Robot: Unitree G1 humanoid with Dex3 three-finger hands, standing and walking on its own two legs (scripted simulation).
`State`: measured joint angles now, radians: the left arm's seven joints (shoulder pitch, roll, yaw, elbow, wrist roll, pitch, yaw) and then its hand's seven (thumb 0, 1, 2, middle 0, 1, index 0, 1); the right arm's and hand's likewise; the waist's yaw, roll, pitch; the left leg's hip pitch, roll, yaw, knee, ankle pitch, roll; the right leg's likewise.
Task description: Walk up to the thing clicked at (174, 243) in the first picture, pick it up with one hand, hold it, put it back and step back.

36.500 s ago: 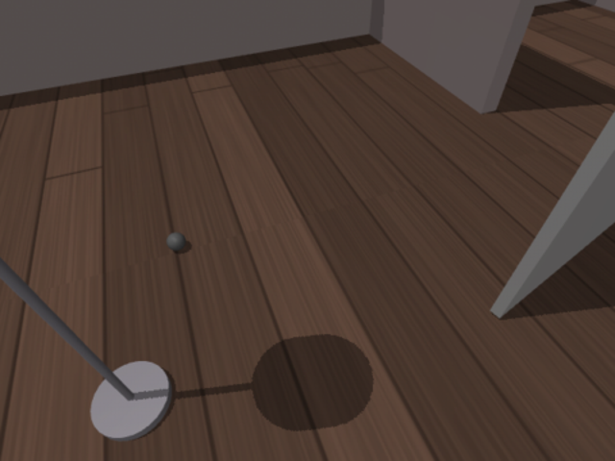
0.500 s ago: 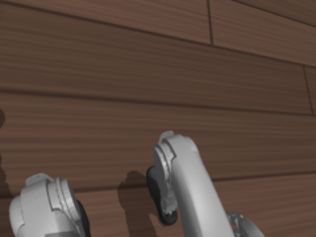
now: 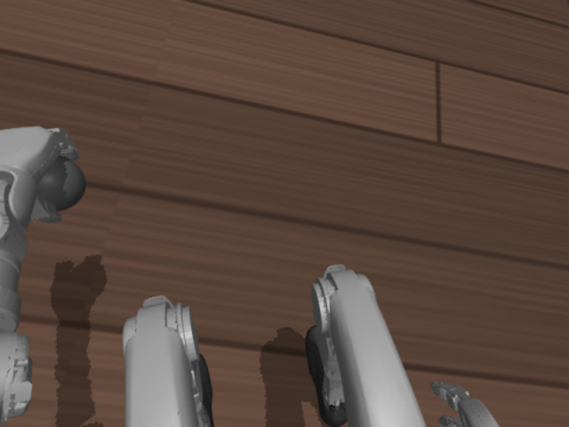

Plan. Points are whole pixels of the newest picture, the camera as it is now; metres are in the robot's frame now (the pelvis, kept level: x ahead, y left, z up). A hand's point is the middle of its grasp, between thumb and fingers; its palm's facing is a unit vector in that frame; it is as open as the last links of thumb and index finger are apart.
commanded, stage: lift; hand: left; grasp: from above
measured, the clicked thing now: (53, 183) +0.50 +0.28 -0.12
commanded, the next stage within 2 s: hold in 1.08 s
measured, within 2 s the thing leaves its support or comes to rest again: neither
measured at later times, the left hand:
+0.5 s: hand out of the picture +0.39 +0.25 +0.12, palm faces -0.43 -0.10 -0.90, open 10.4 cm
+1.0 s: hand out of the picture +0.38 +0.23 +0.23, palm faces -0.43 -0.10 -0.90, open 10.4 cm
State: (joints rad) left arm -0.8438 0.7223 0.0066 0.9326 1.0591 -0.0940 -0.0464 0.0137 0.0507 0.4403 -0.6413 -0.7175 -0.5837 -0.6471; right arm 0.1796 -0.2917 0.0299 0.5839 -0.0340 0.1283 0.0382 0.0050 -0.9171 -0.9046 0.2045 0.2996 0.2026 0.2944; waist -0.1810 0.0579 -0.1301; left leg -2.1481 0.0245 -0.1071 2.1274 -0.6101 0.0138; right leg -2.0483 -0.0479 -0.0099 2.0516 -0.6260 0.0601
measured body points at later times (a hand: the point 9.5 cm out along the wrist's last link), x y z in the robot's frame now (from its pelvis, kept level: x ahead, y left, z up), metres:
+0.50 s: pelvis +0.02 -0.01 +0.18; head +0.14 -0.01 +0.61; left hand +0.40 +0.25 +0.17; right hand +0.14 -0.27 +0.05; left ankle +0.09 +0.12 -0.38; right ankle +0.11 -0.16 -0.38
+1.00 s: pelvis +0.05 -0.02 +0.30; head +0.11 -0.02 +0.75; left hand +0.39 +0.23 +0.28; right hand +0.15 -0.28 +0.17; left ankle +0.09 +0.12 -0.38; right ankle +0.11 -0.16 -0.38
